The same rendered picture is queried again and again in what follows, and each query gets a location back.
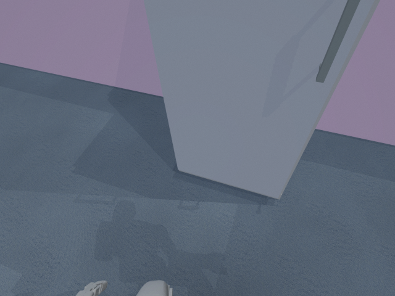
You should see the left robot thigh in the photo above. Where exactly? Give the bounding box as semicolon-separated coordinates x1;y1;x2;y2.
136;281;173;296

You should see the robot left hand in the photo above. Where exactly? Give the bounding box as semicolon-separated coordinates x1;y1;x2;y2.
76;281;108;296

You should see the handle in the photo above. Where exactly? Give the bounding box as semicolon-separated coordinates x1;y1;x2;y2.
316;0;360;83

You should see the fridge door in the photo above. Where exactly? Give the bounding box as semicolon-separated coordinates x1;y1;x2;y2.
144;0;374;198

